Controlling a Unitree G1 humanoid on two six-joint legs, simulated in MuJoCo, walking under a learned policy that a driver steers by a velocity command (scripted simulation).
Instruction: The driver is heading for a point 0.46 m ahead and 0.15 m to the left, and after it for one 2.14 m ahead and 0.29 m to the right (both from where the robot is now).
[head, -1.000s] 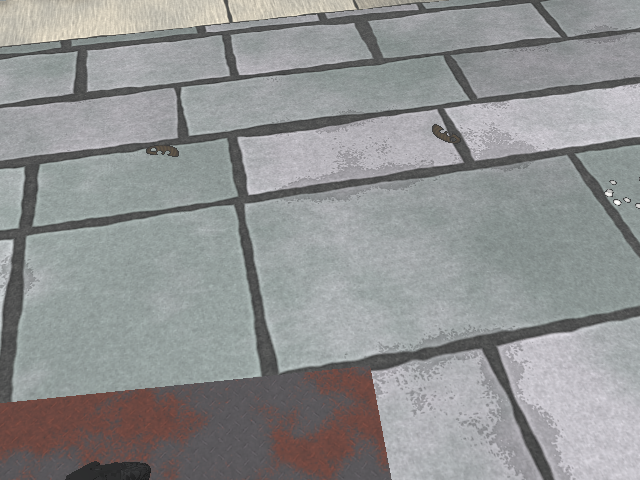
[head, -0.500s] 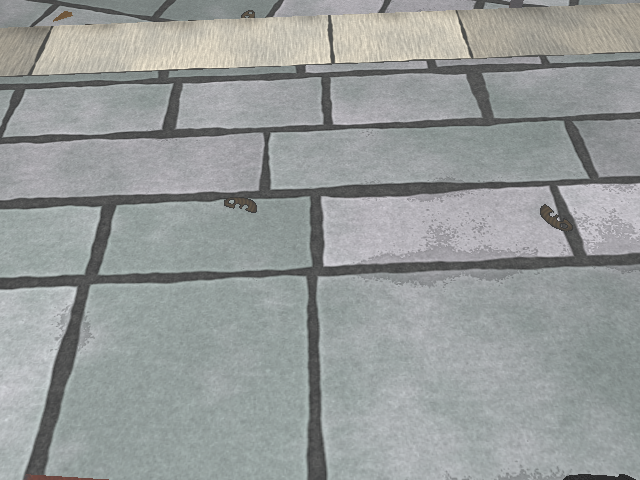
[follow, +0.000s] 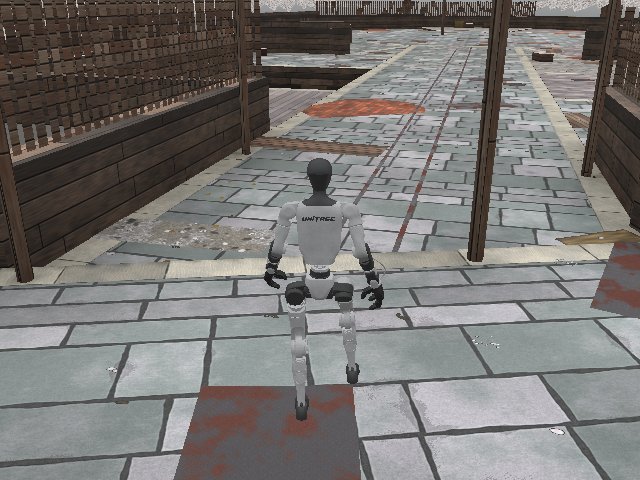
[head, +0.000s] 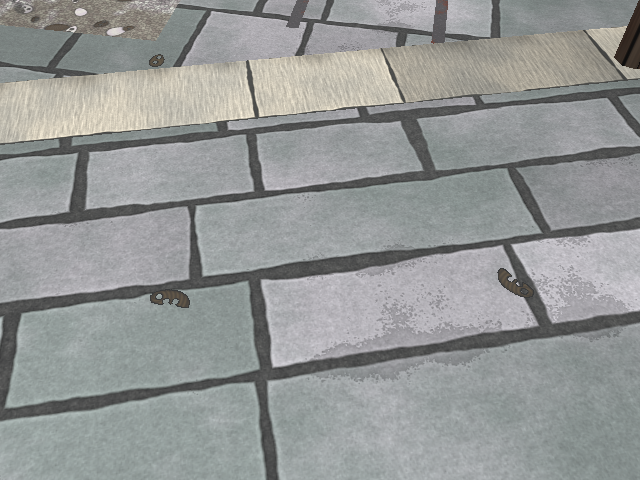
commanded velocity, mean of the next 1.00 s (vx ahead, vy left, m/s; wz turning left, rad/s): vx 0.38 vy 0.00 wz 0.21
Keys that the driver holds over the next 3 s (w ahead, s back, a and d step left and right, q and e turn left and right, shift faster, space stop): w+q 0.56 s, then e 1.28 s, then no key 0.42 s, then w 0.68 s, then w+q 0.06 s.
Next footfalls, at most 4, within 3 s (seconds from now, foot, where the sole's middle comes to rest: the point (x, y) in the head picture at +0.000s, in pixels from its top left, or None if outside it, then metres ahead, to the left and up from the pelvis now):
0.16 right None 0.26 -0.15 -0.78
0.66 left None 0.47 0.17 -0.78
1.18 right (340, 458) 0.53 -0.06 -0.78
1.68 left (232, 447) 0.57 0.16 -0.78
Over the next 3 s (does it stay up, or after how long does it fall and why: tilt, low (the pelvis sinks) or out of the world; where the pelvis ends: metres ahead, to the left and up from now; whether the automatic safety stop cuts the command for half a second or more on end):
stays up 0.69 -0.13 -0.02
